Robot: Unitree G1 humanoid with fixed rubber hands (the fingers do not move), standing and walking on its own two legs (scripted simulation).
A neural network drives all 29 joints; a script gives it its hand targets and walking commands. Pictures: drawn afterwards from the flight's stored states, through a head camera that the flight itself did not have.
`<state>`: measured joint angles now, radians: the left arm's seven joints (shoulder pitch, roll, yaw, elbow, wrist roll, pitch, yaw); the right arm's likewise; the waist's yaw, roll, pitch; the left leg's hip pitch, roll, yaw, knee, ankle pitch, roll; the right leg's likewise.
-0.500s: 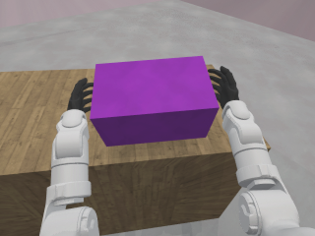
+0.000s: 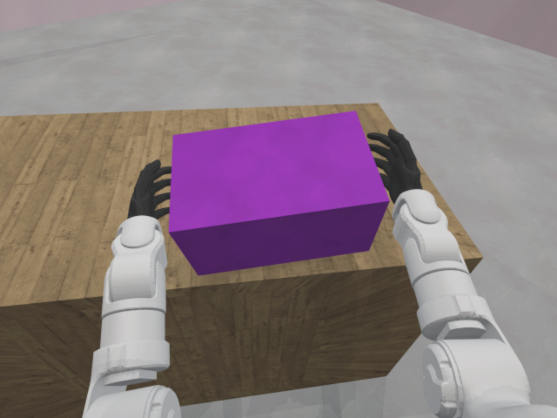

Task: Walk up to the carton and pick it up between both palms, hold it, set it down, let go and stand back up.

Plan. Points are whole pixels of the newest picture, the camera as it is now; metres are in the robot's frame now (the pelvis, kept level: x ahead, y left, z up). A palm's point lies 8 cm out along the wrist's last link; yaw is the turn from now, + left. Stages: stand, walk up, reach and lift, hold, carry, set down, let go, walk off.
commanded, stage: set down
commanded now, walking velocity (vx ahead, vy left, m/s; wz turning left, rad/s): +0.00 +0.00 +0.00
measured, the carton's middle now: (275, 195) +0.41 +0.00 +0.11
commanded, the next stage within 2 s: none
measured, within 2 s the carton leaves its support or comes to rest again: neither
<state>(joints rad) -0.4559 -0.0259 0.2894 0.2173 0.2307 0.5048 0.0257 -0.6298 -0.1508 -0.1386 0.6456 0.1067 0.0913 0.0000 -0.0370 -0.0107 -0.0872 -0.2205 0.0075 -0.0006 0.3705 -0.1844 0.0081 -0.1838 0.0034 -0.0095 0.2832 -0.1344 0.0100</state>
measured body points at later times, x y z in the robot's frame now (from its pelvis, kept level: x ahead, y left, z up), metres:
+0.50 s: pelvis +0.01 +0.00 +0.00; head +0.01 +0.01 +0.45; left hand +0.38 +0.18 +0.09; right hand +0.41 -0.19 +0.12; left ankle +0.00 +0.11 -0.75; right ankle +0.01 -0.13 -0.75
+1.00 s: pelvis +0.02 -0.01 +0.00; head +0.02 +0.01 +0.45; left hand +0.39 +0.17 +0.06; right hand +0.42 -0.20 +0.09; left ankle +0.00 +0.11 -0.75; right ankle +0.01 -0.13 -0.75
